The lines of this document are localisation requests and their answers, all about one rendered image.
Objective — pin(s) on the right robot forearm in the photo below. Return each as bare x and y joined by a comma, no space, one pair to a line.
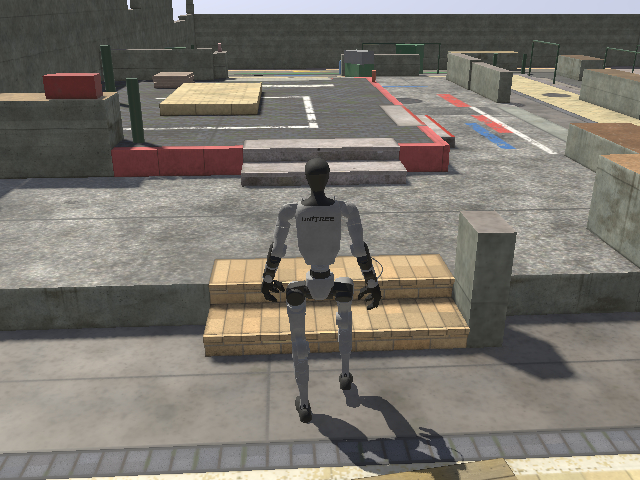
367,269

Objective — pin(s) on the right robot upper arm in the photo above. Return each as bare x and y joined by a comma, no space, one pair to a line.
350,211

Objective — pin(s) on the left robot hand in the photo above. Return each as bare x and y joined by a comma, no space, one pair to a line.
272,287

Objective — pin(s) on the robot left shin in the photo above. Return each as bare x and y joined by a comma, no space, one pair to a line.
301,372

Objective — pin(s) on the right robot hand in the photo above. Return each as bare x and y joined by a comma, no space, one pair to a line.
375,293

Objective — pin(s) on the robot right shin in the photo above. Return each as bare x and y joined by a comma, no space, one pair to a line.
345,345

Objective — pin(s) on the left robot forearm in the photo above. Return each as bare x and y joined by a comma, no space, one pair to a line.
271,266

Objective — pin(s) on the robot shin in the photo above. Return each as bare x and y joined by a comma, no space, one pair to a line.
345,345
301,372

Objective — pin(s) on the left robot upper arm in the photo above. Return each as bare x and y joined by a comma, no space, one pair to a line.
287,212

